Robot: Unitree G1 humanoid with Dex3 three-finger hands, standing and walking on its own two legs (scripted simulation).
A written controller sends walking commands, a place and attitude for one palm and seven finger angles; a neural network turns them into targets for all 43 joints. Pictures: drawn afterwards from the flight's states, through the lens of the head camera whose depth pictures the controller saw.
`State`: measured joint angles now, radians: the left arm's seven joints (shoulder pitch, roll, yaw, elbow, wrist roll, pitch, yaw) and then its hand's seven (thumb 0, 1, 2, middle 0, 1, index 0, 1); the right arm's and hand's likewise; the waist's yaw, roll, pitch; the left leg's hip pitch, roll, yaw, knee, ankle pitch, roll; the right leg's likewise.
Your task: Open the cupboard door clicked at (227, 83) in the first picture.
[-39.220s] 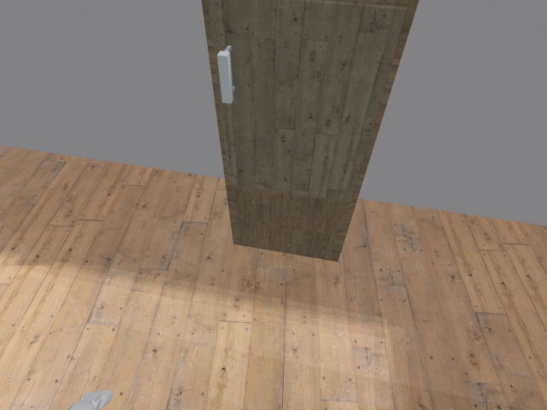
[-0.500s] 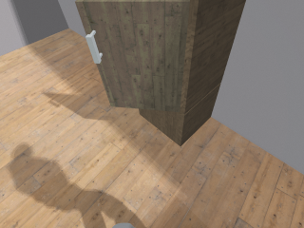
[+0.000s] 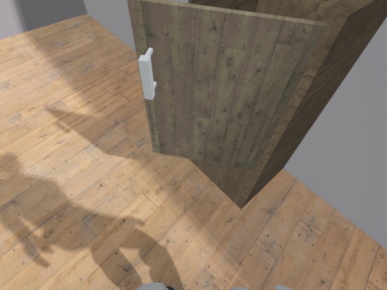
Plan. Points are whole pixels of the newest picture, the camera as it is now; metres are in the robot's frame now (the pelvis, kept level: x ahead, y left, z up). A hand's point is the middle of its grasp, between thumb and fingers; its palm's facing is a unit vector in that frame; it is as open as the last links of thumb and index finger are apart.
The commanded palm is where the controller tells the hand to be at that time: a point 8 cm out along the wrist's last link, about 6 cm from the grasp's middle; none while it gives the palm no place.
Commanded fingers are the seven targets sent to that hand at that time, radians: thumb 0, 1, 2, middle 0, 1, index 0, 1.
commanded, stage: come to a stop and stand still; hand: left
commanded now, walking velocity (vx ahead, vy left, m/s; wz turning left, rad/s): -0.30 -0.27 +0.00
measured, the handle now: (149, 74) +0.60 +0.19 +0.07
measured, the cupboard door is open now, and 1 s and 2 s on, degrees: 37 37 37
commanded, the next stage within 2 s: look again from close up in 1.24 s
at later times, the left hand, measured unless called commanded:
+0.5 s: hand out of the picture +0.08 +0.12 -0.16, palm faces -0.06 -0.97 -0.23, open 7.4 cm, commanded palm none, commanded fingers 0.00 0.90 0.90 -0.20 -0.30 -0.20 -0.30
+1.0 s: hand out of the picture +0.01 +0.08 -0.16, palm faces +0.02 -0.98 -0.19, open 7.4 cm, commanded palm none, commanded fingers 0.00 0.90 0.90 -0.20 -0.30 -0.20 -0.30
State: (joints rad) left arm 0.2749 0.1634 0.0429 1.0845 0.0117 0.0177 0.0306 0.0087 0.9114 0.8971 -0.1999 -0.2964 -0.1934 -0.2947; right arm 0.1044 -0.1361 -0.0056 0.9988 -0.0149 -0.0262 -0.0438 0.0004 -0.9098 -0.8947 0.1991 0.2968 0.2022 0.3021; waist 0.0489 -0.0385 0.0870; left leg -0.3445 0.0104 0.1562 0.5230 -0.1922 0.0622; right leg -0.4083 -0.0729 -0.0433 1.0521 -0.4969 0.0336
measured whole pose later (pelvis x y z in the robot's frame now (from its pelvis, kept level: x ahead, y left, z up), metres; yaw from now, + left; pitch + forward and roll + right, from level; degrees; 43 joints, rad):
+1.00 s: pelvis +0.02 -0.09 +0.01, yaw -1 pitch +0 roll +0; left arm 0.29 0.14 0.01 1.15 0.01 -0.01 0.02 0.01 0.91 0.90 -0.20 -0.30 -0.19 -0.30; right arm 0.23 -0.17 -0.02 1.14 -0.01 0.00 -0.03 0.01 -0.92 -0.89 0.20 0.30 0.20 0.30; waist 0.01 0.01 0.02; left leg -0.18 0.04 0.06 0.41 -0.23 -0.03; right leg -0.10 -0.01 -0.05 0.40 -0.30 -0.01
